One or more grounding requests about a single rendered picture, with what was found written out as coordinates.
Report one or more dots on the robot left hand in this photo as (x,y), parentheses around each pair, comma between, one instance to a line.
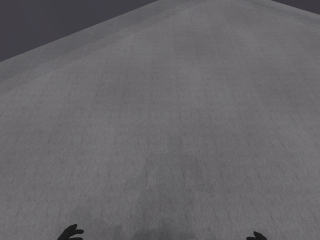
(70,231)

